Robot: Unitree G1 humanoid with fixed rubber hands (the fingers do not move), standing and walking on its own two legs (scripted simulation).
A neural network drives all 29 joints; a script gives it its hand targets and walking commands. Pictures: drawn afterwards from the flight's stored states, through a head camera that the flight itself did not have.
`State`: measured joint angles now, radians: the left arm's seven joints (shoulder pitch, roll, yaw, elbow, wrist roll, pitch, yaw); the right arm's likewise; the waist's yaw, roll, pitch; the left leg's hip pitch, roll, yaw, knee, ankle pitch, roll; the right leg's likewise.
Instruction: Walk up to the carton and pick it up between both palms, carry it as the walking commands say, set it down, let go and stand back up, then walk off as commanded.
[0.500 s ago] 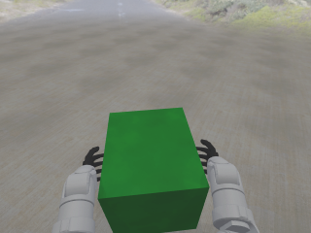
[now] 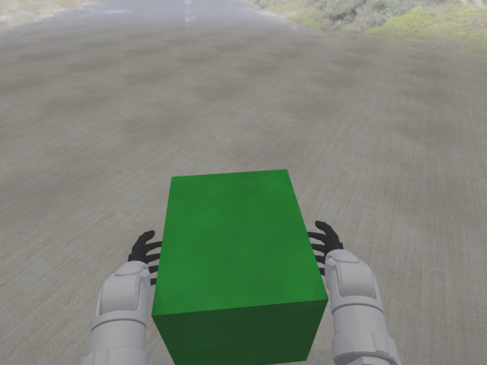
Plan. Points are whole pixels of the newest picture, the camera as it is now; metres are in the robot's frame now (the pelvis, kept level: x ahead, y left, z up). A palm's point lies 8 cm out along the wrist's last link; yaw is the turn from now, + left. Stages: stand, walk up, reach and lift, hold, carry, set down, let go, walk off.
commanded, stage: hold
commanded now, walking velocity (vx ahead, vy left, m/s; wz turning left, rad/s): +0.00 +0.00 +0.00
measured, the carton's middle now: (236, 265) +0.35 +0.01 -0.01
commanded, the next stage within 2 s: carry in 0.46 s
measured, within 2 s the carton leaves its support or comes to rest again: neither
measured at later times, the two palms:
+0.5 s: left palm (138, 272) +0.28 +0.17 +0.06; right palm (333, 260) +0.29 -0.16 +0.07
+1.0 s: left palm (167, 281) +0.24 +0.12 +0.08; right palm (372, 258) +0.28 -0.22 +0.09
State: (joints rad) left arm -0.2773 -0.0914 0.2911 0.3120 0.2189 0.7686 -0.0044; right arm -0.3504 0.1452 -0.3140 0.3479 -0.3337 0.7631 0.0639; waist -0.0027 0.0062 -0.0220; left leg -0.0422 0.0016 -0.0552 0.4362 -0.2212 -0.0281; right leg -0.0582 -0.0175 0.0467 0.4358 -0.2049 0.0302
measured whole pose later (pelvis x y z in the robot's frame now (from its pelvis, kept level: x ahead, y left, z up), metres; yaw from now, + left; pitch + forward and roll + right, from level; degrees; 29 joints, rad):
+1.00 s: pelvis -0.01 -0.07 -0.02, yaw +1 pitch +4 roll +0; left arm -0.08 -0.13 0.19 -0.49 0.14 1.16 0.02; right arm -0.22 0.14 -0.18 -0.38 -0.07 1.18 -0.04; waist 0.00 0.01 -0.08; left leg -0.41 0.08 -0.01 0.61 -0.27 -0.06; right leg -0.49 0.02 -0.03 0.78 -0.40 -0.04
